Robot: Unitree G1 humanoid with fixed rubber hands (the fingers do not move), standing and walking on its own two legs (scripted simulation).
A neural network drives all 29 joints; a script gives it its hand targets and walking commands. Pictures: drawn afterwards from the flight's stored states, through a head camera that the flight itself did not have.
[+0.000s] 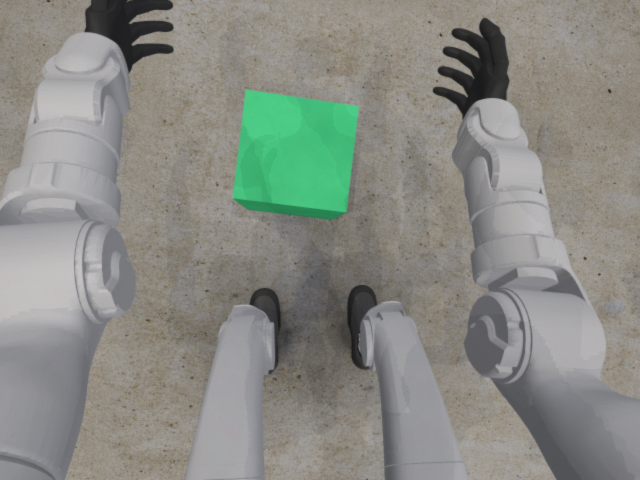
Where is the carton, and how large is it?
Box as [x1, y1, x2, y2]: [233, 90, 358, 219]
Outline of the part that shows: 246,90 235,173 233,198 247,209 332,219 344,213 346,211 358,106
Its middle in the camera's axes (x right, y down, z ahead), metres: -0.06 -0.16 +0.83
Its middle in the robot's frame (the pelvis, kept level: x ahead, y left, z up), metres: +0.52 +0.02 -0.52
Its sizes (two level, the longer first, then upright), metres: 0.210 0.200 0.250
